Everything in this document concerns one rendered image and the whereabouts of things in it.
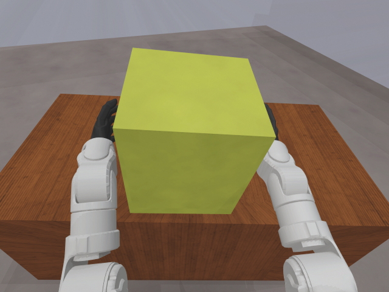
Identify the right robot upper arm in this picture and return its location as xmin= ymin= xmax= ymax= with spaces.
xmin=283 ymin=252 xmax=357 ymax=292

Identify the robot right forearm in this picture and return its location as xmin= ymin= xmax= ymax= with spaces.
xmin=256 ymin=140 xmax=358 ymax=292

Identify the left robot upper arm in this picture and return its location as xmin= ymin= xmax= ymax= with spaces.
xmin=60 ymin=262 xmax=128 ymax=292

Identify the pedestal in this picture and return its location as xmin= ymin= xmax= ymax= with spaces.
xmin=0 ymin=94 xmax=389 ymax=280

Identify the right robot hand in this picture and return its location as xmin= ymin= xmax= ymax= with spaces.
xmin=264 ymin=103 xmax=279 ymax=141

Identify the robot left forearm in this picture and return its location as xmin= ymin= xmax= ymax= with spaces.
xmin=58 ymin=137 xmax=120 ymax=292

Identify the carton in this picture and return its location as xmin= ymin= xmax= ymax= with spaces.
xmin=112 ymin=47 xmax=276 ymax=214

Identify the left robot hand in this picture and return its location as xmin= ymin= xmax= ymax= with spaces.
xmin=91 ymin=99 xmax=118 ymax=142

